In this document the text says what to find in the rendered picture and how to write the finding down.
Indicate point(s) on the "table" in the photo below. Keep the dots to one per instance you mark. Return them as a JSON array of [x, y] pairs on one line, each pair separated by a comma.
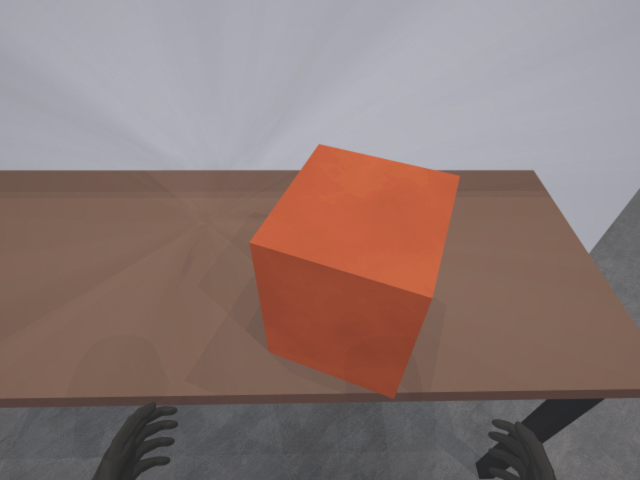
[[127, 287]]

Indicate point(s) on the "robot right hand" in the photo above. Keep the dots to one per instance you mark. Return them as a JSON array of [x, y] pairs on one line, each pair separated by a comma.
[[533, 463]]

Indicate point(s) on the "robot left hand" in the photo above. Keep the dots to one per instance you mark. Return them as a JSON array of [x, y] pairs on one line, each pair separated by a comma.
[[122, 461]]

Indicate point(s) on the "carton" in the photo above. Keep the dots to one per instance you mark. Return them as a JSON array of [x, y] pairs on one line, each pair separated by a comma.
[[346, 264]]

